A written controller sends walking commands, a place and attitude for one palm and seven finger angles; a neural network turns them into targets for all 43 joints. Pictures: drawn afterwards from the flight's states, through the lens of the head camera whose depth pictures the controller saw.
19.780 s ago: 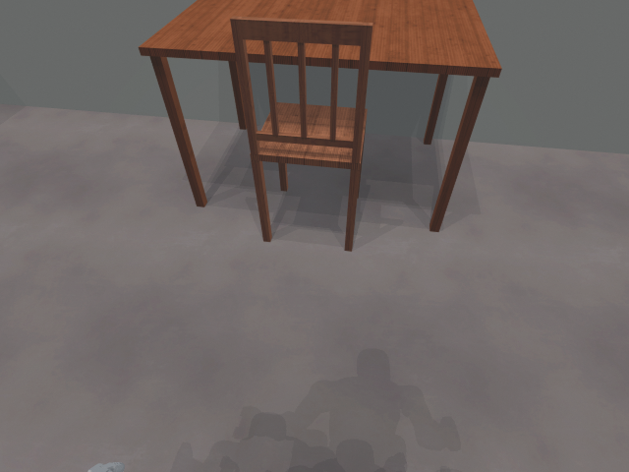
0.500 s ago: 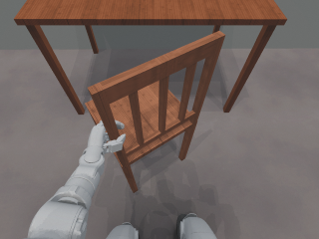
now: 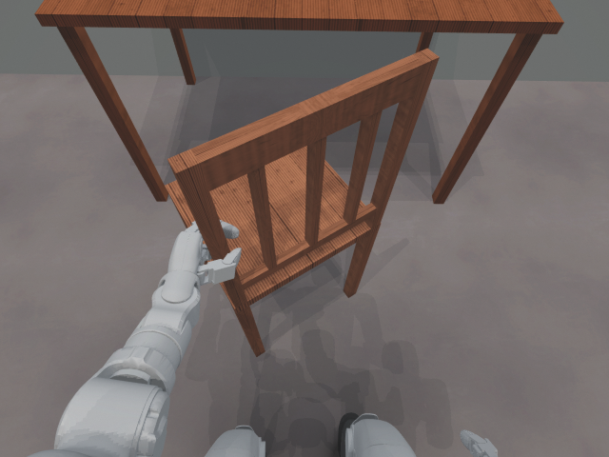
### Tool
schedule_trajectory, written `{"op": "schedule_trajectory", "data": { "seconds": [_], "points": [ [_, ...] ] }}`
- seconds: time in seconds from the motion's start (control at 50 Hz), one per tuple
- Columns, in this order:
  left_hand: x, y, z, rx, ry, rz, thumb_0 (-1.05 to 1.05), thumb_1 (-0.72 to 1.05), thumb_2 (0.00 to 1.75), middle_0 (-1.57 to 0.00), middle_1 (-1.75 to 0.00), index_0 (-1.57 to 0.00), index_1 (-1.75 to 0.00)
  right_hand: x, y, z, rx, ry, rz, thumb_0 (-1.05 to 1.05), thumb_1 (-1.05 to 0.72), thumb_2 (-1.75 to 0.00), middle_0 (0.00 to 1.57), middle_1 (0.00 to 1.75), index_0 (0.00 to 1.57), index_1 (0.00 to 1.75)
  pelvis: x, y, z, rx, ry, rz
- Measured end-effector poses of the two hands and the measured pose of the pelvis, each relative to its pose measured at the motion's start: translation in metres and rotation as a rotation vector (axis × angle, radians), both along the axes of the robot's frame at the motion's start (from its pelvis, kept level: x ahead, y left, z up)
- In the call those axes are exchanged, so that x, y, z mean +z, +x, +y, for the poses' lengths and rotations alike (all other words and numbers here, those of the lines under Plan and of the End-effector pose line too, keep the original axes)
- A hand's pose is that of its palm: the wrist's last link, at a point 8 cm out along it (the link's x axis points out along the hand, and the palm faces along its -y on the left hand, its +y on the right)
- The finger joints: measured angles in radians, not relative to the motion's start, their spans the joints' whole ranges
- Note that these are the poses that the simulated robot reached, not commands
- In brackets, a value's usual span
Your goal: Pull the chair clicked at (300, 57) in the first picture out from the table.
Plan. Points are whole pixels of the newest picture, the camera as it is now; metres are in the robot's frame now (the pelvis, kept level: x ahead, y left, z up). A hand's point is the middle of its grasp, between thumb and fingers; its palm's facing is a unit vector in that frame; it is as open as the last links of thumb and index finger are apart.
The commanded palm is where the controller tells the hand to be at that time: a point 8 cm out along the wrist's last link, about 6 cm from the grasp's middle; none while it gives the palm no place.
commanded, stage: step backward, pulling the chair out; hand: left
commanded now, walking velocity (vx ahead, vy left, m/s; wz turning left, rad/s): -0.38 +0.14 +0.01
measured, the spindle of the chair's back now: (313, 197) +0.51 +0.00 -0.06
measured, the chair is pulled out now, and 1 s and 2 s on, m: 0.35 0.43 0.44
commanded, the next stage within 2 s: none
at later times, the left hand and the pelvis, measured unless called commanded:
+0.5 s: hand (226, 293) +0.33 +0.12 -0.05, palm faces +0.03 -0.98 -0.21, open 5.9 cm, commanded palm +0.34 +0.17 -0.05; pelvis -0.05 -0.01 -0.01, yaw +0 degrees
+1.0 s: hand (221, 318) +0.29 +0.13 -0.05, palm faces +0.00 -0.98 -0.19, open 5.9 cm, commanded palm +0.31 +0.18 -0.04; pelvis -0.06 +0.00 +0.00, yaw +1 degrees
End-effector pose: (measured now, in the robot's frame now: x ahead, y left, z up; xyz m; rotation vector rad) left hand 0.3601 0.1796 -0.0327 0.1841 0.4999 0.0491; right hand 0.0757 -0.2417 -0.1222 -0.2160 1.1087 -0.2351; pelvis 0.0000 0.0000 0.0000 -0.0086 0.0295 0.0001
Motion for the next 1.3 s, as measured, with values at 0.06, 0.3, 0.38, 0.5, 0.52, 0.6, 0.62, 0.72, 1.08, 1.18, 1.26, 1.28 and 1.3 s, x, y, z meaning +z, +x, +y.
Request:
{"op": "schedule_trajectory", "data": {
  "seconds": [0.06,0.3,0.38,0.5,0.52,0.6,0.62,0.72,1.08,1.18,1.26,1.28,1.3],
  "points": [
    [0.000,-0.003,-0.002,0.012,0.003,0.001,0.00,0.57,0.71,-0.18,-1.17,-0.49,-1.44,-0.002,-0.005,-0.006,-0.018,-0.008,-0.013,0.01,-0.90,-0.90,0.21,0.30,0.20,0.30,-0.002,-0.009,-0.002,0.002,0.003,0.002],
    [0.000,-0.030,-0.001,-0.007,-0.002,-0.001,0.00,0.59,0.69,-0.15,-1.18,-0.49,-1.44,0.004,-0.051,-0.018,-0.040,-0.067,0.012,0.01,-0.90,-0.90,0.20,0.30,0.20,0.30,-0.004,-0.030,0.005,-0.013,0.010,-0.003],
    [0.000,-0.038,-0.002,0.003,0.012,-0.008,-0.01,0.58,0.70,-0.17,-1.18,-0.49,-1.44,-0.003,-0.060,-0.016,-0.035,-0.028,0.023,0.01,-0.90,-0.90,0.20,0.30,0.20,0.30,-0.005,-0.038,-0.005,-0.017,0.004,-0.014],
    [0.001,-0.051,-0.006,0.029,0.019,-0.008,-0.01,0.57,0.71,-0.18,-1.17,-0.49,-1.43,-0.008,-0.070,-0.023,-0.053,-0.015,0.010,0.01,-0.90,-0.90,0.21,0.30,0.20,0.30,-0.005,-0.050,-0.009,-0.007,0.020,-0.011],
    [0.001,-0.053,-0.007,0.031,0.015,-0.004,0.00,0.58,0.71,-0.17,-1.17,-0.48,-1.43,-0.007,-0.072,-0.025,-0.050,-0.022,0.010,0.01,-0.90,-0.90,0.21,0.30,0.20,0.30,-0.005,-0.052,-0.008,-0.005,0.021,-0.013],
    [0.002,-0.061,-0.007,0.012,0.004,0.007,0.00,0.59,0.70,-0.15,-1.17,-0.47,-1.43,0.000,-0.079,-0.027,-0.041,-0.056,0.006,0.01,-0.90,-0.90,0.21,0.30,0.20,0.30,-0.004,-0.057,0.000,-0.001,0.022,-0.020],
    [0.002,-0.063,-0.006,0.006,0.002,0.008,0.00,0.59,0.70,-0.14,-1.17,-0.47,-1.43,0.002,-0.080,-0.027,-0.040,-0.064,0.001,0.01,-0.90,-0.90,0.21,0.30,0.20,0.30,-0.004,-0.058,0.002,-0.006,0.017,-0.021],
    [0.002,-0.073,-0.003,-0.007,0.000,0.009,0.00,0.60,0.70,-0.13,-1.17,-0.46,-1.43,0.004,-0.079,-0.019,-0.033,-0.050,-0.024,0.01,-0.90,-0.90,0.20,0.30,0.20,0.30,-0.003,-0.061,0.002,-0.024,-0.002,-0.039],
    [0.003,-0.086,-0.002,-0.014,-0.001,0.017,0.01,0.60,0.71,-0.13,-1.18,-0.46,-1.42,0.010,-0.067,-0.015,0.005,-0.047,-0.032,0.01,-0.90,-0.90,0.20,0.30,0.20,0.30,0.002,-0.057,0.005,-0.009,0.017,-0.034],
    [0.003,-0.086,-0.002,-0.013,0.002,0.017,0.01,0.59,0.72,-0.13,-1.18,-0.47,-1.42,0.008,-0.061,-0.007,0.018,-0.010,-0.023,0.01,-0.90,-0.90,0.20,0.30,0.20,0.30,0.004,-0.055,-0.002,-0.006,0.004,-0.038],
    [0.003,-0.086,-0.003,0.012,0.005,0.021,0.01,0.58,0.74,-0.14,-1.17,-0.48,-1.42,0.006,-0.053,-0.007,0.020,0.016,-0.040,0.01,-0.90,-0.90,0.20,0.30,0.20,0.30,0.004,-0.058,-0.011,-0.007,0.007,-0.033],
    [0.003,-0.086,-0.003,0.019,0.006,0.023,0.01,0.58,0.74,-0.15,-1.16,-0.48,-1.42,0.005,-0.052,-0.009,0.019,0.019,-0.046,0.01,-0.90,-0.90,0.21,0.30,0.20,0.30,0.004,-0.059,-0.012,-0.007,0.009,-0.032],
    [0.004,-0.087,-0.004,0.026,0.008,0.024,0.02,0.57,0.75,-0.15,-1.16,-0.48,-1.42,0.005,-0.050,-0.011,0.017,0.020,-0.051,0.01,-0.90,-0.90,0.21,0.30,0.20,0.30,0.003,-0.060,-0.014,-0.005,0.012,-0.031]
  ]
}}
